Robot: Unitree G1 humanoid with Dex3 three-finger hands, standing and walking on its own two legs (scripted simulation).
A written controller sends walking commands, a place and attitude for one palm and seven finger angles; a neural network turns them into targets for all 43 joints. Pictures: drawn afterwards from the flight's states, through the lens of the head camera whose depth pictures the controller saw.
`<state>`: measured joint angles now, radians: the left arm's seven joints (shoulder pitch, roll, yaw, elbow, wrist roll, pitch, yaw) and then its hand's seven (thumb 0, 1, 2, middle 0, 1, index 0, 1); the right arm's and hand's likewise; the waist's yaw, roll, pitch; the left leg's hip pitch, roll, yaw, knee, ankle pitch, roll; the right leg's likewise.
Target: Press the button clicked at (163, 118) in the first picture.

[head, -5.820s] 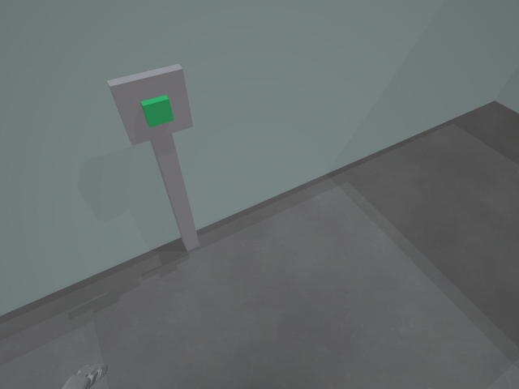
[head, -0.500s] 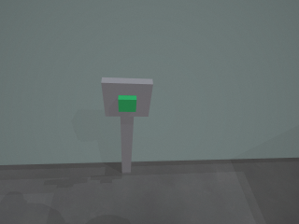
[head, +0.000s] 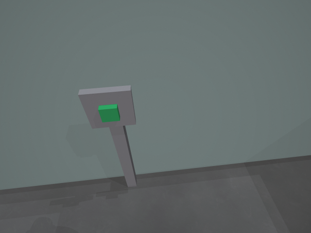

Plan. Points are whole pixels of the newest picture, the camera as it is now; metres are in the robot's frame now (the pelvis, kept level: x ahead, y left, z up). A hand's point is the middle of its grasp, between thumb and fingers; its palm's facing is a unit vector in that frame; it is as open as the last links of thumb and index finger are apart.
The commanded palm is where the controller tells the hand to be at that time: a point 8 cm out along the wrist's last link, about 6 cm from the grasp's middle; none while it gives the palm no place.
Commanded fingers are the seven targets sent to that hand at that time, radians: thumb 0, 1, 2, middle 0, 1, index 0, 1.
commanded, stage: come to a stop and stand still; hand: left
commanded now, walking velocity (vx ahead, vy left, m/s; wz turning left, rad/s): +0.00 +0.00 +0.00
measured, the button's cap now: (109, 112) +0.53 +0.19 -0.02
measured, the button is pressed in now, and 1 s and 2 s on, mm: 0 0 0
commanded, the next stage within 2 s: look again from close up in 0.36 s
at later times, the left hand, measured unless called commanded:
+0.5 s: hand out of the picture -0.06 +0.15 -0.17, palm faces +0.05 -0.99 -0.15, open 7.4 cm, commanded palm none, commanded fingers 0.00 0.90 0.90 -0.20 -0.30 -0.20 -0.30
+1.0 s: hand out of the picture -0.05 +0.24 -0.18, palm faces +0.00 -0.98 -0.17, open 7.4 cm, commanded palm none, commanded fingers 0.00 0.90 0.90 -0.20 -0.30 -0.20 -0.30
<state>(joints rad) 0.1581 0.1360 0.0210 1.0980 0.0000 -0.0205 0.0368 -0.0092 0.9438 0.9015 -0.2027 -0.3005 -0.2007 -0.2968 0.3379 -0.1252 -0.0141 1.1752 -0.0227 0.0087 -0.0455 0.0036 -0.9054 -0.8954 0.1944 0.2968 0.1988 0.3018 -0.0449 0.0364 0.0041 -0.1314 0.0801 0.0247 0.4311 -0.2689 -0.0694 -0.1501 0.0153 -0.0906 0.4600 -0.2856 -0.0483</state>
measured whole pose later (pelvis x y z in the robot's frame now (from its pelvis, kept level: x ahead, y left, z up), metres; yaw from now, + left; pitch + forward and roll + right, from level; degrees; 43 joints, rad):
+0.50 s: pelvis -0.02 +0.00 +0.00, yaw -1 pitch -2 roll -1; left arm 0.33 0.10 0.00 1.17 0.01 -0.03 0.04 0.00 0.91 0.90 -0.20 -0.30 -0.20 -0.30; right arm 0.27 -0.16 0.00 1.14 -0.01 0.01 -0.04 0.00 -0.91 -0.90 0.19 0.30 0.20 0.30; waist 0.01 0.02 0.06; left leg -0.17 0.10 0.03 0.49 -0.27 -0.06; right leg -0.14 0.04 -0.09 0.39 -0.22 -0.04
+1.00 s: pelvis -0.04 +0.07 +0.00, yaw -1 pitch -1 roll +0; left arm 0.33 0.16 0.00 1.08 0.03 0.00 0.03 0.00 0.91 0.90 -0.20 -0.30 -0.20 -0.30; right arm 0.34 -0.13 0.01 1.06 -0.02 -0.01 -0.02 0.01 -0.91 -0.90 0.20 0.30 0.20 0.30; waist 0.00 -0.02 0.00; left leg -0.22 -0.05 0.08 0.47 -0.23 0.07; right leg -0.24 -0.08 -0.04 0.48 -0.22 0.02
